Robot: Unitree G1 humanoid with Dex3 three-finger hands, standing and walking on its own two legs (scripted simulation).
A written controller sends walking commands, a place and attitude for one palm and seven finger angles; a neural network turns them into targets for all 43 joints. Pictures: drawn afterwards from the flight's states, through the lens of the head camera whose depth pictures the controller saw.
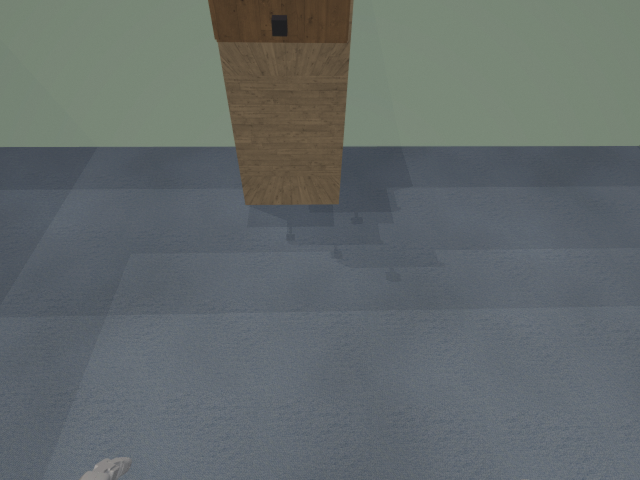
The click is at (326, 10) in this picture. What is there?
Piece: drawer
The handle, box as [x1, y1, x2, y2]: [271, 15, 287, 35]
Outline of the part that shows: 272,15 272,35 286,35 286,15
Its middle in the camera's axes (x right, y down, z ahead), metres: -0.11 -0.59 +1.06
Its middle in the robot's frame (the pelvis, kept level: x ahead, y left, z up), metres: +1.20 +0.18 +0.09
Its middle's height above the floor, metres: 0.85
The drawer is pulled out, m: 0.15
